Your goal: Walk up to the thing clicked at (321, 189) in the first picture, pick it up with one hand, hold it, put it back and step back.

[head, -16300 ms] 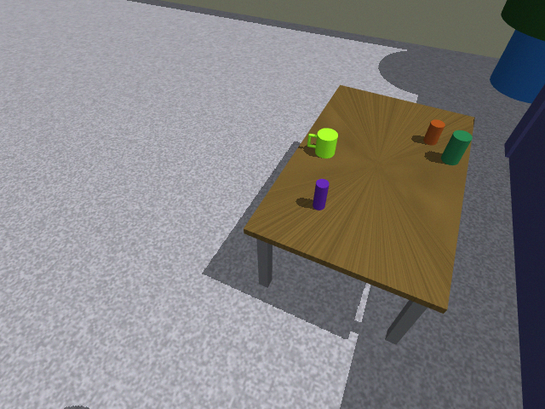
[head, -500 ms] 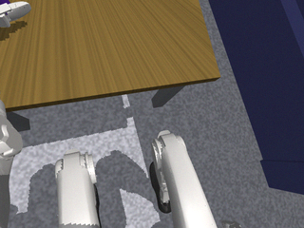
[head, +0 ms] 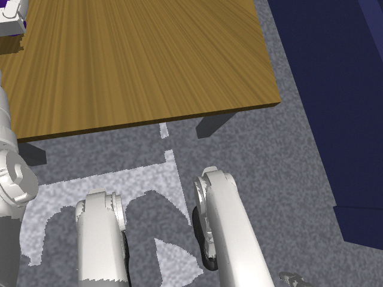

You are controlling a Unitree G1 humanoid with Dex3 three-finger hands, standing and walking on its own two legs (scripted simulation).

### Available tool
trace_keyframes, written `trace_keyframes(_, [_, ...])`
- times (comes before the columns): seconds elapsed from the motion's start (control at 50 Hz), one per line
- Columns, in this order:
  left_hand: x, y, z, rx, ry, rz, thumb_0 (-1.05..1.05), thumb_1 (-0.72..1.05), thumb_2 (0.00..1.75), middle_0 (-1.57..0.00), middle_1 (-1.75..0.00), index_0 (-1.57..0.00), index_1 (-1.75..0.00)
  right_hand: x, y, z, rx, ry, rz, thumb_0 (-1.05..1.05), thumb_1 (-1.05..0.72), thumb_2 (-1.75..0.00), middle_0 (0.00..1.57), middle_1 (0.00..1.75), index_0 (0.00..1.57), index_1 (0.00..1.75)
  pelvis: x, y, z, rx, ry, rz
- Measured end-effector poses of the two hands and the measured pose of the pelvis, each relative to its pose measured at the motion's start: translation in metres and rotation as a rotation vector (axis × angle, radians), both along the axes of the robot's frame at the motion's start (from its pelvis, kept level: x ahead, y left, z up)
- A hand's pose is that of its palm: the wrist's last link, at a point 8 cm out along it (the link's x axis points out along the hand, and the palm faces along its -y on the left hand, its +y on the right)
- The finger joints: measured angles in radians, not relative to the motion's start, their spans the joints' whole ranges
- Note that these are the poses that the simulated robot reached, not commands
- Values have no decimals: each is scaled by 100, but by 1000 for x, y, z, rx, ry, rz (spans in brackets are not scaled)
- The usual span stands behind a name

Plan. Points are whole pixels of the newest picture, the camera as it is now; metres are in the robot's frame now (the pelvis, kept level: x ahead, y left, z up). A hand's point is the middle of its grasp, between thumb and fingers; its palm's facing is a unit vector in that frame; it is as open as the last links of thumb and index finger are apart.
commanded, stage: settle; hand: left
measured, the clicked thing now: out of the picture +0.60 +0.22 +0.04
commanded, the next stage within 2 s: lift in 1.14 s
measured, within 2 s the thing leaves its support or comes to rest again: leaves its support in 0.02 s
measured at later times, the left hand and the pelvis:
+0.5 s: hand out of the picture +0.60 +0.21 +0.10, palm faces +0.18 -0.98 -0.06, open 5.6 cm; pelvis +0.01 +0.00 +0.06, yaw +1 degrees
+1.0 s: hand out of the picture +0.59 +0.21 +0.13, palm faces +0.17 -0.98 -0.05, open 5.6 cm; pelvis +0.02 +0.00 +0.10, yaw +1 degrees
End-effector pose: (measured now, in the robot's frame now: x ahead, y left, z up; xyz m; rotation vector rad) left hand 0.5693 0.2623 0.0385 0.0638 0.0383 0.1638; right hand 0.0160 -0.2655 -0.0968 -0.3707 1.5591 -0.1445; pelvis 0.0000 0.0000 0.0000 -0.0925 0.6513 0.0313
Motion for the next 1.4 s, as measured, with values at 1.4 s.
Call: trace_keyframes(1.4, [-20,-10,113,-31,28,21,0,5,122,-99,-121,-103,-120,47,4,111,15,-144,-13,0,-88,-89,20,30,20,30,22,0,119,17,-33,9])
